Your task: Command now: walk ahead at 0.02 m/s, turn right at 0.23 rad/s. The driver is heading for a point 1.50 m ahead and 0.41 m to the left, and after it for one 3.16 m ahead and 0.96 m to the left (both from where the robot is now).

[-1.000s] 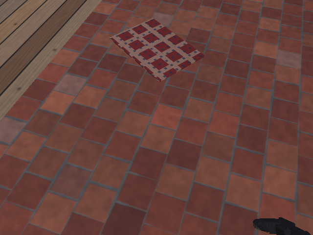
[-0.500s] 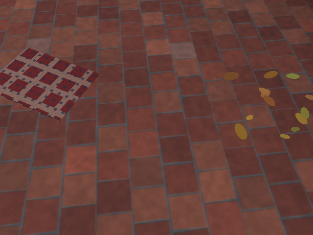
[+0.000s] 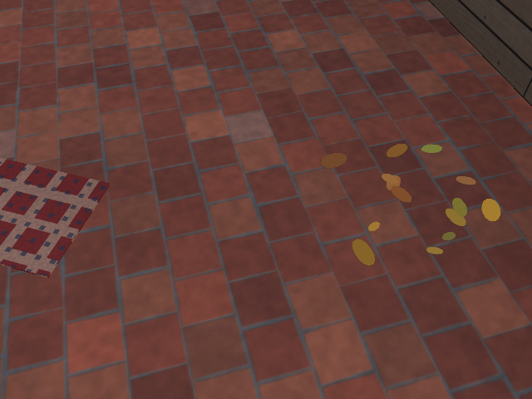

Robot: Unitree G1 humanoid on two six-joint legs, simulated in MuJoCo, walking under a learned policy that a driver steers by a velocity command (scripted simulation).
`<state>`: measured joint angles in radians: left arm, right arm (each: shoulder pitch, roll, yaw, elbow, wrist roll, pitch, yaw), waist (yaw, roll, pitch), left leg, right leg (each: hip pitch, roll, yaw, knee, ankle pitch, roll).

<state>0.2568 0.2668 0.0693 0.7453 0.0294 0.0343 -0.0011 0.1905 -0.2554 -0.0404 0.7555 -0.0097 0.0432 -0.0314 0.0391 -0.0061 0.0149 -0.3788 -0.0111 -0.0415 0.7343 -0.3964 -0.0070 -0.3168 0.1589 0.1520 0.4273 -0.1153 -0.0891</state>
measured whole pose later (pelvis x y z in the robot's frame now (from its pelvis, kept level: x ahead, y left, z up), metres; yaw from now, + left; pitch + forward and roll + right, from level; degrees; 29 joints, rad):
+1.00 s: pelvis -0.02 +0.01 +0.01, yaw -1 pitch -2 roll +0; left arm 0.24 0.20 -0.01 1.12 0.01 0.00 0.04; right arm 0.26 -0.20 0.00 1.10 -0.01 0.01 -0.03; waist -0.01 0.01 0.03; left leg -0.17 -0.02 -0.03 0.38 -0.18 0.01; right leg -0.13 0.05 0.06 0.38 -0.22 -0.02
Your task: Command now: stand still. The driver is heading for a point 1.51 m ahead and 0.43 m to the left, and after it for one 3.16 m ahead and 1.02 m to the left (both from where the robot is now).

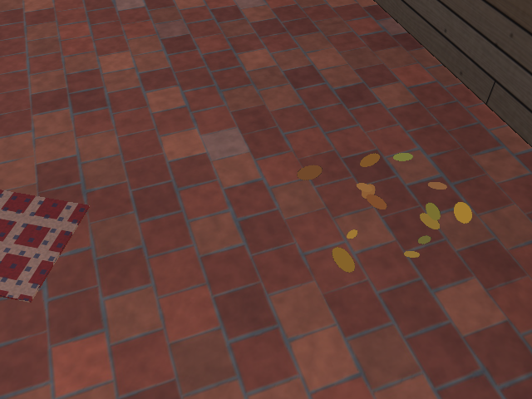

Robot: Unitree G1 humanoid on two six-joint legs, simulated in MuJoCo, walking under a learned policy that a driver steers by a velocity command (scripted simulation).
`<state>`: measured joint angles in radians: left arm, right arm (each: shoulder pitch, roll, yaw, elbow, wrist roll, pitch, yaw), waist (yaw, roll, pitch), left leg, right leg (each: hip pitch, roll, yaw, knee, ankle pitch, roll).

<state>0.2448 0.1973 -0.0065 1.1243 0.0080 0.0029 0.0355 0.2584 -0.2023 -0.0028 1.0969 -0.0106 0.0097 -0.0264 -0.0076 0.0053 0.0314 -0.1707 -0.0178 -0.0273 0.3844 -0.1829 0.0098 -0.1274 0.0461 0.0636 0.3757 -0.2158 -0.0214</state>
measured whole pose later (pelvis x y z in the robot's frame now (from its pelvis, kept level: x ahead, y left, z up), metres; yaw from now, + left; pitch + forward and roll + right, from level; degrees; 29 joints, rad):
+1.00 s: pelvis +0.11 +0.01 -0.02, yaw +4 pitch +1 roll -1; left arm 0.42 0.19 0.04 1.08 0.04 -0.10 0.04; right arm 0.33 -0.19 -0.05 1.04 -0.03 -0.05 0.00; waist 0.03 0.00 -0.01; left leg -0.41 -0.04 -0.01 0.99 -0.53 0.11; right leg -0.03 0.04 0.02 0.44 -0.44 -0.04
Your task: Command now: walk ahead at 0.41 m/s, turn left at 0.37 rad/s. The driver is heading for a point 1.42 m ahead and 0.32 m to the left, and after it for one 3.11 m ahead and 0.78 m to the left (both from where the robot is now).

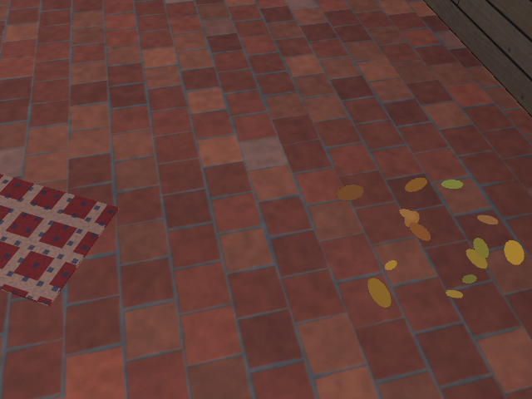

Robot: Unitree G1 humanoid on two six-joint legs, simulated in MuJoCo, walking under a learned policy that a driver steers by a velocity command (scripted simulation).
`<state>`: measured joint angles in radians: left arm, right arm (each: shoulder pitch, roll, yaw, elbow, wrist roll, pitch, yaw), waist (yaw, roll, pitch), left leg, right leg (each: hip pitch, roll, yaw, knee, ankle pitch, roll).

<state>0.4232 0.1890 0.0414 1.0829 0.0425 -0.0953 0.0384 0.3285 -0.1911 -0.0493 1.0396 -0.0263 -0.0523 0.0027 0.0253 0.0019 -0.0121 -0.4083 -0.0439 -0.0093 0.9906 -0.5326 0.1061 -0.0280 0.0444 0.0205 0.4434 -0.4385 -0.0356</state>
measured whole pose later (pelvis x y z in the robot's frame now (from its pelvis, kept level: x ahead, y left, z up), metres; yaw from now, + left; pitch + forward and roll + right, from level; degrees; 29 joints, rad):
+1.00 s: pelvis +0.56 +0.16 +0.02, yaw +28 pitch +1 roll -1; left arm 0.36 0.25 0.04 0.90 0.01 -0.09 -0.01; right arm 0.22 -0.27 -0.05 0.83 -0.05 -0.04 0.03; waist 0.02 0.03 0.03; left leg -0.53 0.02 -0.06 1.06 -0.29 0.04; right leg -0.17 0.08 -0.03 0.33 -0.18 -0.08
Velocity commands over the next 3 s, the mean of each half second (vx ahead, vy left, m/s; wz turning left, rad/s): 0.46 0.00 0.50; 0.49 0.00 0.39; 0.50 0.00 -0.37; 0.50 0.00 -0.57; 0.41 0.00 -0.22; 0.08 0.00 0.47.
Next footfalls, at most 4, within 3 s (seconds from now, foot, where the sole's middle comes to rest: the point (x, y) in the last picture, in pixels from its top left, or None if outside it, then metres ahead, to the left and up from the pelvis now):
0.20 left None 0.26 0.11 -0.76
0.76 right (237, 352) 0.63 0.11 -0.76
1.24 left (137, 304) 0.76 0.40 -0.76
1.78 right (202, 220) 1.07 0.25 -0.76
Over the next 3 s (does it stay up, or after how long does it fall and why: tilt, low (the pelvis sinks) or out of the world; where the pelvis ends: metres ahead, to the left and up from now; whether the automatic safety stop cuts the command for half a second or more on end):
stays up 1.35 0.26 0.01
